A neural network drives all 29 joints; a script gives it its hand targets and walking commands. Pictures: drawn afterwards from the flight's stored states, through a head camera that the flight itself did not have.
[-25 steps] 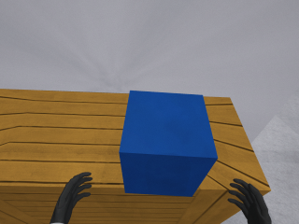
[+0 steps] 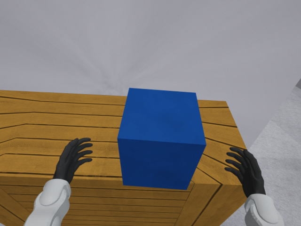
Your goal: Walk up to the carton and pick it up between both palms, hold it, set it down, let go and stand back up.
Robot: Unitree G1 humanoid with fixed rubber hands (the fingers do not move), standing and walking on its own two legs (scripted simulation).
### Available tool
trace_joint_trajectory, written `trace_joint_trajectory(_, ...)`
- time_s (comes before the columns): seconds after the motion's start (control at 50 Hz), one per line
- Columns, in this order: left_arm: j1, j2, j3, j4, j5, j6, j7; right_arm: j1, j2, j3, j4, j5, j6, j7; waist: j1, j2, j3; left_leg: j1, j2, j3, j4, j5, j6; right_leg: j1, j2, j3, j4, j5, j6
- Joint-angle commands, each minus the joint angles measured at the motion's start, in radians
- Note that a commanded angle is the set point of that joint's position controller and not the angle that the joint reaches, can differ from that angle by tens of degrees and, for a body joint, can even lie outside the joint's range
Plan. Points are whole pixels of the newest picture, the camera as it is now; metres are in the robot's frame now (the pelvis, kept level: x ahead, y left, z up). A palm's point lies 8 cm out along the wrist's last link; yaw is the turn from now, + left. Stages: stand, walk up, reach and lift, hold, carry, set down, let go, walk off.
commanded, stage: reach and lift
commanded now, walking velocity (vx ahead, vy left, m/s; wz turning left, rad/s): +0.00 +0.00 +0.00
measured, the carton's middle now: (158, 140) +0.39 +0.01 +0.01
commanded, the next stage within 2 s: none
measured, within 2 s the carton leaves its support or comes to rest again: neither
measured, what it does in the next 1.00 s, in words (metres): stands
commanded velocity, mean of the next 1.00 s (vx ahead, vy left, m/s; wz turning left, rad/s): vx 0.00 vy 0.00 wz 0.00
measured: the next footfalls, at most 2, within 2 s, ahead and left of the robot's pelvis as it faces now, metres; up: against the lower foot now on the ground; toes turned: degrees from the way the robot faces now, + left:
none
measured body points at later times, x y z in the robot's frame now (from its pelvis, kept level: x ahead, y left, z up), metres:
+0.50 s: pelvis +0.02 +0.02 +0.00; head +0.04 +0.03 +0.45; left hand +0.33 +0.21 +0.11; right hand +0.32 -0.22 +0.12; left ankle +0.00 +0.14 -0.75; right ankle +0.00 -0.09 -0.75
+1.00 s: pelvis -0.01 +0.01 +0.00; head +0.00 +0.02 +0.45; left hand +0.41 +0.22 +0.18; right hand +0.38 -0.22 +0.16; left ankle +0.00 +0.14 -0.75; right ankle +0.00 -0.09 -0.75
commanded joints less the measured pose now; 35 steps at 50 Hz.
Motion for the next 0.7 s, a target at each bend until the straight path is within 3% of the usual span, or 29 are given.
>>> trace_joint_trajectory(0.0, -0.315, 0.090, 0.086, -0.147, 0.019, 0.137, -0.012, -0.302, -0.081, -0.061, -0.142, 0.033, 0.096, -0.005, -0.010, 0.117, -0.065, -0.001, -0.036, -0.014, -0.047, -0.080, 0.036, -0.058, -0.054, 0.077, -0.093, -0.088, 0.042)
trace_joint_trajectory(0.04, -0.375, 0.080, 0.086, -0.148, 0.009, 0.154, -0.014, -0.353, -0.098, -0.090, -0.132, 0.039, 0.118, 0.007, -0.028, 0.114, -0.065, 0.014, -0.031, -0.016, -0.054, -0.097, 0.035, -0.102, -0.039, 0.071, -0.081, -0.104, 0.042)
trace_joint_trajectory(0.06, -0.462, 0.078, 0.062, -0.145, 0.012, 0.170, -0.002, -0.420, -0.118, -0.116, -0.094, 0.022, 0.125, 0.010, -0.043, 0.152, -0.081, 0.008, -0.026, -0.018, -0.052, -0.118, 0.025, -0.126, -0.036, 0.057, -0.075, -0.114, 0.040)
trace_joint_trajectory(0.08, -0.405, 0.067, 0.071, -0.140, 0.022, 0.177, 0.000, -0.378, -0.113, -0.097, -0.100, 0.034, 0.123, 0.013, -0.022, 0.122, -0.098, 0.027, -0.026, -0.022, -0.050, -0.048, 0.026, -0.102, -0.031, 0.060, -0.072, -0.038, 0.036)
trace_joint_trajectory(0.12, -0.335, 0.053, 0.111, -0.124, 0.045, 0.197, -0.016, -0.345, -0.148, -0.088, -0.097, 0.043, 0.129, 0.000, -0.012, 0.045, -0.098, 0.060, -0.023, -0.027, -0.033, 0.045, 0.020, -0.090, -0.010, 0.052, -0.072, 0.038, 0.050)
trace_joint_trajectory(0.14, -0.378, 0.045, 0.118, -0.063, 0.044, 0.203, -0.023, -0.387, -0.145, -0.082, -0.048, 0.037, 0.142, -0.006, -0.021, 0.022, -0.110, 0.056, -0.026, -0.025, -0.028, 0.036, 0.029, -0.087, -0.012, 0.059, -0.070, 0.043, 0.052)
trace_joint_trajectory(0.16, -0.376, 0.044, 0.135, -0.100, 0.056, 0.217, -0.018, -0.398, -0.176, -0.076, -0.091, 0.050, 0.136, -0.006, -0.002, 0.029, -0.139, 0.079, -0.024, -0.020, -0.026, 0.082, 0.021, -0.089, -0.006, 0.048, -0.058, 0.078, 0.054)
trace_joint_trajectory(0.18, -0.370, 0.027, 0.120, -0.104, 0.045, 0.234, -0.023, -0.423, -0.207, -0.097, -0.066, 0.036, 0.143, -0.007, -0.020, -0.016, -0.139, 0.100, -0.018, -0.039, -0.018, 0.135, 0.011, -0.089, 0.009, 0.036, -0.053, 0.121, 0.045)
trace_joint_trajectory(0.2, -0.315, -0.009, 0.112, -0.171, 0.042, 0.241, -0.021, -0.388, -0.211, -0.093, -0.119, 0.068, 0.139, -0.007, -0.029, -0.026, -0.162, 0.152, -0.015, -0.038, -0.001, 0.196, 0.005, -0.085, 0.017, 0.042, -0.057, 0.163, 0.042)
trace_joint_trajectory(0.22, -0.440, 0.035, 0.111, -0.189, 0.039, 0.243, -0.023, -0.489, -0.210, -0.092, -0.148, 0.059, 0.130, -0.012, -0.037, 0.001, -0.234, 0.121, -0.029, -0.042, 0.011, 0.195, 0.005, -0.059, 0.011, 0.036, -0.040, 0.185, 0.049)
trace_joint_trajectory(0.24, -0.370, 0.040, 0.120, -0.227, 0.036, 0.244, -0.018, -0.438, -0.239, -0.089, -0.182, 0.077, 0.118, -0.013, -0.021, -0.015, -0.248, 0.158, -0.030, -0.035, 0.024, 0.303, -0.008, -0.040, 0.026, 0.024, -0.030, 0.258, 0.053)
trace_joint_trajectory(0.26, -0.391, 0.027, 0.121, -0.220, 0.033, 0.265, -0.015, -0.470, -0.257, -0.116, -0.193, 0.071, 0.116, -0.014, -0.033, -0.033, -0.262, 0.177, -0.025, -0.040, 0.042, 0.343, -0.013, -0.035, 0.036, 0.014, -0.022, 0.312, 0.048)
trace_joint_trajectory(0.28, -0.335, 0.012, 0.121, -0.285, 0.045, 0.272, -0.014, -0.415, -0.267, -0.090, -0.236, 0.098, 0.104, -0.013, -0.024, -0.009, -0.301, 0.232, -0.032, -0.043, 0.066, 0.471, -0.027, -0.007, 0.044, 0.017, -0.026, 0.405, 0.048)
trace_joint_trajectory(0.3, -0.399, -0.015, 0.098, -0.287, 0.029, 0.269, -0.012, -0.477, -0.265, -0.087, -0.192, 0.109, 0.106, -0.002, -0.046, 0.005, -0.304, 0.254, -0.023, -0.043, 0.073, 0.463, -0.034, -0.059, 0.045, 0.012, -0.029, 0.370, 0.044)
trace_joint_trajectory(0.32, -0.362, -0.008, 0.106, -0.343, 0.026, 0.270, -0.007, -0.427, -0.276, -0.106, -0.220, 0.111, 0.099, -0.001, -0.045, -0.003, -0.318, 0.299, -0.026, -0.037, 0.091, 0.534, -0.037, -0.070, 0.052, 0.007, -0.034, 0.423, 0.046)
trace_joint_trajectory(0.34, -0.359, 0.011, 0.128, -0.353, 0.032, 0.271, -0.013, -0.427, -0.268, -0.064, -0.225, 0.134, 0.100, -0.003, -0.035, -0.007, -0.349, 0.298, -0.039, -0.043, 0.108, 0.590, -0.033, -0.027, 0.043, 0.016, -0.026, 0.504, 0.048)
trace_joint_trajectory(0.36, -0.427, 0.013, 0.127, -0.331, 0.034, 0.295, -0.006, -0.491, -0.286, -0.079, -0.175, 0.143, 0.112, -0.001, -0.043, 0.009, -0.333, 0.301, -0.030, -0.047, 0.095, 0.572, -0.041, -0.071, 0.048, 0.010, -0.025, 0.467, 0.044)
trace_joint_trajectory(0.38, -0.409, 0.001, 0.102, -0.381, 0.043, 0.309, 0.000, -0.460, -0.305, -0.096, -0.197, 0.149, 0.102, 0.004, -0.059, 0.084, -0.341, 0.336, -0.027, -0.043, 0.101, 0.594, -0.054, -0.083, 0.048, -0.002, -0.029, 0.459, 0.040)
trace_joint_trajectory(0.42, -0.390, 0.025, 0.129, -0.404, 0.077, 0.350, -0.002, -0.429, -0.305, -0.059, -0.152, 0.157, 0.122, 0.001, -0.055, 0.081, -0.299, 0.326, -0.036, -0.033, 0.103, 0.643, -0.057, -0.034, 0.043, 0.009, -0.035, 0.528, 0.042)
trace_joint_trajectory(0.44, -0.448, 0.031, 0.162, -0.353, 0.095, 0.357, 0.000, -0.473, -0.288, -0.036, -0.128, 0.174, 0.136, 0.000, -0.031, 0.110, -0.274, 0.299, -0.047, -0.026, 0.095, 0.571, -0.046, -0.051, 0.024, 0.027, -0.043, 0.500, 0.043)
trace_joint_trajectory(0.46, -0.463, 0.032, 0.152, -0.339, 0.094, 0.367, -0.008, -0.472, -0.271, -0.032, -0.086, 0.181, 0.154, -0.001, -0.052, 0.106, -0.251, 0.263, -0.055, -0.021, 0.087, 0.521, -0.039, -0.042, 0.013, 0.036, -0.037, 0.527, 0.047)
trace_joint_trajectory(0.52, -0.644, 0.059, 0.190, -0.230, 0.120, 0.402, -0.008, -0.607, -0.266, -0.038, 0.031, 0.186, 0.188, -0.004, -0.058, 0.171, -0.172, 0.171, -0.065, -0.008, 0.058, 0.338, -0.026, -0.054, -0.011, 0.050, -0.040, 0.402, 0.048)
trace_joint_trajectory(0.54, -0.632, 0.069, 0.214, -0.197, 0.141, 0.411, -0.008, -0.643, -0.292, -0.026, 0.048, 0.197, 0.196, 0.001, -0.044, 0.163, -0.164, 0.165, -0.064, -0.020, 0.043, 0.305, -0.025, -0.062, -0.006, 0.044, -0.042, 0.369, 0.041)
trace_joint_trajectory(0.58, -0.717, 0.086, 0.213, -0.167, 0.119, 0.410, -0.010, -0.721, -0.280, -0.049, 0.072, 0.193, 0.208, -0.004, -0.057, 0.119, -0.215, 0.101, -0.070, -0.018, 0.023, 0.169, 0.005, -0.026, -0.023, 0.061, -0.036, 0.318, 0.056)
trace_joint_trajectory(0.6, -0.689, 0.112, 0.238, -0.176, 0.125, 0.407, -0.013, -0.678, -0.273, -0.037, 0.025, 0.195, 0.203, -0.010, -0.040, 0.104, -0.237, 0.079, -0.078, -0.011, 0.026, 0.178, 0.014, 0.016, -0.029, 0.071, -0.025, 0.388, 0.067)
trace_joint_trajectory(0.62, -0.873, 0.131, 0.218, -0.133, 0.091, 0.406, -0.015, -0.845, -0.283, -0.059, 0.044, 0.192, 0.198, -0.017, -0.067, 0.124, -0.254, 0.057, -0.078, -0.005, 0.028, 0.138, 0.009, -0.015, -0.027, 0.066, -0.021, 0.354, 0.076)
trace_joint_trajectory(0.64, -0.817, 0.110, 0.192, -0.147, 0.070, 0.407, -0.019, -0.816, -0.286, -0.066, 0.016, 0.188, 0.194, -0.021, -0.081, 0.085, -0.305, 0.078, -0.075, -0.014, 0.032, 0.155, 0.017, 0.016, -0.027, 0.063, -0.014, 0.404, 0.079)
trace_joint_trajectory(0.66, -0.806, 0.133, 0.207, -0.177, 0.056, 0.389, -0.022, -0.835, -0.283, -0.063, -0.077, 0.176, 0.169, -0.032, -0.067, 0.040, -0.436, 0.065, -0.083, -0.004, 0.049, 0.239, 0.023, 0.101, -0.025, 0.065, 0.018, 0.536, 0.090)
trace_joint_trajectory(0.68, -0.910, 0.157, 0.227, -0.084, 0.064, 0.379, -0.030, -0.937, -0.287, -0.060, -0.020, 0.159, 0.172, -0.038, -0.067, 0.026, -0.457, 0.011, -0.086, -0.005, 0.046, 0.198, 0.031, 0.104, -0.029, 0.067, 0.034, 0.543, 0.098)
